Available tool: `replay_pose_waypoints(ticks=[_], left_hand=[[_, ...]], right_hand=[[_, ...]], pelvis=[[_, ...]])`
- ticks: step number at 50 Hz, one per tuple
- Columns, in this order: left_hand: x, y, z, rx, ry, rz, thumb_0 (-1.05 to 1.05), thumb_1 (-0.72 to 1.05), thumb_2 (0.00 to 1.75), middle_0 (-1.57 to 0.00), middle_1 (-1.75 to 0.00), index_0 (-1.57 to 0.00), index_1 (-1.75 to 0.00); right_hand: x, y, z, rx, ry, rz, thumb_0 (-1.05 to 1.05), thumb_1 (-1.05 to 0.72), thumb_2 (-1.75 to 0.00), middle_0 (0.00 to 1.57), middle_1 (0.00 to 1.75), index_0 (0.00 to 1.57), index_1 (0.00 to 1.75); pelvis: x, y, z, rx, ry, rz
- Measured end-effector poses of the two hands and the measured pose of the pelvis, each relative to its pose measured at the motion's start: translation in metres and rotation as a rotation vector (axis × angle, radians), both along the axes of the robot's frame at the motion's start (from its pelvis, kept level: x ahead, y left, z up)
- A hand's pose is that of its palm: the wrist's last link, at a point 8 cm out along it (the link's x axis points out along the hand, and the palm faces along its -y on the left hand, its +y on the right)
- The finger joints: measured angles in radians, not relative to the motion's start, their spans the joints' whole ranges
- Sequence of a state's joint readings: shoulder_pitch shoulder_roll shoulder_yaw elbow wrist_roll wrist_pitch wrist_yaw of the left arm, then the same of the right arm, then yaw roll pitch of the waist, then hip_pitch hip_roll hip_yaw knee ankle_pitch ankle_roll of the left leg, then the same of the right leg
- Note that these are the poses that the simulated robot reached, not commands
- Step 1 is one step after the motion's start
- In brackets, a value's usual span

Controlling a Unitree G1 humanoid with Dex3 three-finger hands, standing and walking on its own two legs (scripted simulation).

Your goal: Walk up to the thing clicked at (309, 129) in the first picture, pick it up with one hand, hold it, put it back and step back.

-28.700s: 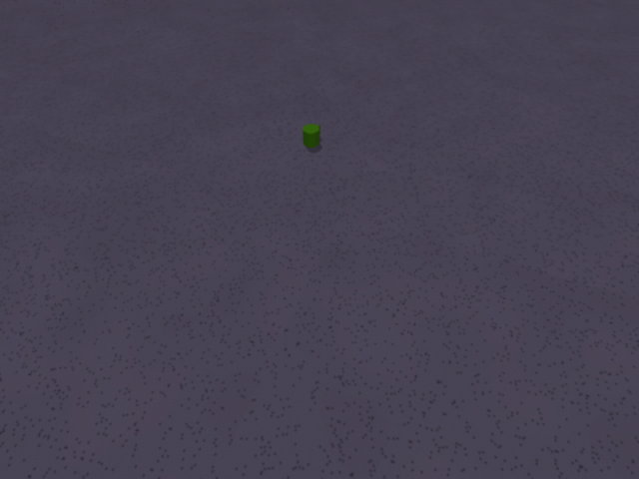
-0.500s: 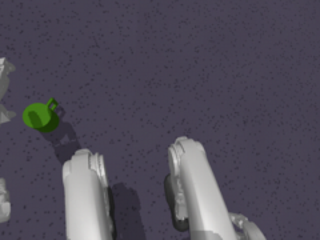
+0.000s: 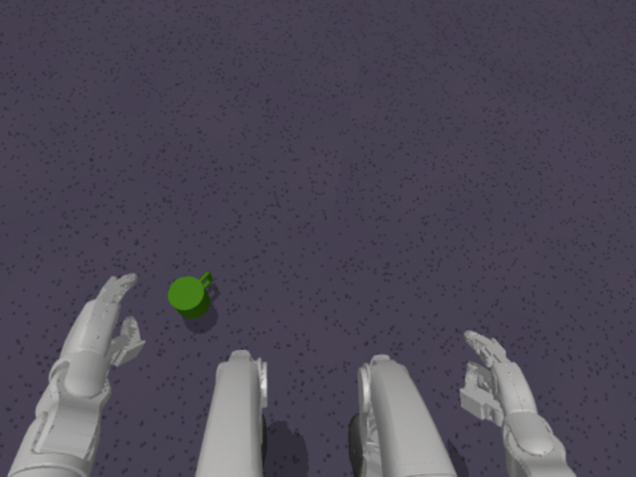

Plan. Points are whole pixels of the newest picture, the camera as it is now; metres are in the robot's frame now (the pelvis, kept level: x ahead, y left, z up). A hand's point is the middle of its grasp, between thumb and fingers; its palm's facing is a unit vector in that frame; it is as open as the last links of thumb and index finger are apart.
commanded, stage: home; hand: left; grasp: from above
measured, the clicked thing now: (194, 292) +0.48 +0.28 -0.52
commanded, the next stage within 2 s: none
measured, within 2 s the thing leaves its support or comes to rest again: neither
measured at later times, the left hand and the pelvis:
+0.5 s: hand (117, 366) +0.23 +0.19 +0.10, palm faces +0.11 -0.97 -0.22, open 7.4 cm; pelvis +0.07 +0.00 +0.14, yaw +3 degrees
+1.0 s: hand (121, 393) +0.21 +0.18 +0.10, palm faces +0.11 -0.97 -0.21, open 7.4 cm; pelvis +0.06 -0.01 +0.15, yaw +4 degrees
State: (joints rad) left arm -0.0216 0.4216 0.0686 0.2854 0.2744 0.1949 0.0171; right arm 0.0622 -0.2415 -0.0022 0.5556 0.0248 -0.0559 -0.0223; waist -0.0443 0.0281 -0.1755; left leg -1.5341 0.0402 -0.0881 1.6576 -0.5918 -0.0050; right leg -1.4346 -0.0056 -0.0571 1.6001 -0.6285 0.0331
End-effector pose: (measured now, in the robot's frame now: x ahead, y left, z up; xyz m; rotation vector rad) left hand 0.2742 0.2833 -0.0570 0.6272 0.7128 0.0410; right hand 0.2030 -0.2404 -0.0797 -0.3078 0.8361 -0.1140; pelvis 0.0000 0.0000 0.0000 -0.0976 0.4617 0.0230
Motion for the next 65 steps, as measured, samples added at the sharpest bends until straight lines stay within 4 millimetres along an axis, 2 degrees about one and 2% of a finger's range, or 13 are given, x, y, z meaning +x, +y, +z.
replay_pose_waypoints(ticks=[6, 16, 22, 26, 31, 41, 65], left_hand=[[-0.023, -0.014, 0.046, -0.132, 0.021, 0.132, 0.01, 0.88, 0.9, -0.21, -0.3, -0.2, -0.3], [-0.046, -0.034, 0.123, -0.295, 0.056, 0.299, 0.01, 0.89, 0.9, -0.21, -0.3, -0.2, -0.3], [-0.057, -0.044, 0.166, -0.351, 0.04, 0.323, 0.01, 0.89, 0.9, -0.21, -0.3, -0.2, -0.3], [-0.064, -0.049, 0.183, -0.364, 0.029, 0.319, 0.01, 0.9, 0.9, -0.21, -0.3, -0.2, -0.3], [-0.073, -0.052, 0.191, -0.369, 0.027, 0.32, 0.01, 0.9, 0.9, -0.21, -0.3, -0.2, -0.3], [-0.081, -0.055, 0.187, -0.373, 0.038, 0.331, 0.01, 0.9, 0.9, -0.2, -0.3, -0.2, -0.3], [-0.083, -0.06, 0.188, -0.369, 0.036, 0.316, 0.01, 0.9, 0.9, -0.2, -0.3, -0.2, -0.3]], right_hand=[[0.013, 0.014, 0.049, 0.022, -0.076, -0.002, 0.01, -0.9, -0.9, 0.2, 0.3, 0.2, 0.3], [-0.001, 0.017, 0.115, 0.012, -0.1, -0.071, 0.01, -0.9, -0.9, 0.2, 0.3, 0.2, 0.3], [-0.002, 0.01, 0.146, -0.004, -0.15, -0.112, 0.01, -0.9, -0.9, 0.2, 0.3, 0.2, 0.3], [0.006, 0.005, 0.16, -0.009, -0.198, -0.116, 0.01, -0.9, -0.9, 0.2, 0.3, 0.2, 0.3], [0.02, 0.003, 0.172, -0.012, -0.256, -0.092, 0.01, -0.9, -0.9, 0.2, 0.3, 0.2, 0.3], [0.037, 0.002, 0.181, -0.011, -0.317, -0.032, 0.01, -0.9, -0.9, 0.2, 0.3, 0.2, 0.3], [0.012, -0.004, 0.17, -0.012, -0.265, -0.067, 0.02, -0.9, -0.9, 0.2, 0.3, 0.2, 0.3]], pelvis=[[0.015, -0.001, 0.043, 0.011, -0.061, 0.015], [0.046, -0.002, 0.11, 0.027, -0.169, 0.032], [0.061, -0.002, 0.136, 0.038, -0.224, 0.034], [0.067, -0.002, 0.145, 0.044, -0.251, 0.036], [0.069, -0.004, 0.15, 0.052, -0.275, 0.041], [0.065, -0.009, 0.15, 0.06, -0.297, 0.05], [0.059, -0.012, 0.15, 0.062, -0.303, 0.043]])
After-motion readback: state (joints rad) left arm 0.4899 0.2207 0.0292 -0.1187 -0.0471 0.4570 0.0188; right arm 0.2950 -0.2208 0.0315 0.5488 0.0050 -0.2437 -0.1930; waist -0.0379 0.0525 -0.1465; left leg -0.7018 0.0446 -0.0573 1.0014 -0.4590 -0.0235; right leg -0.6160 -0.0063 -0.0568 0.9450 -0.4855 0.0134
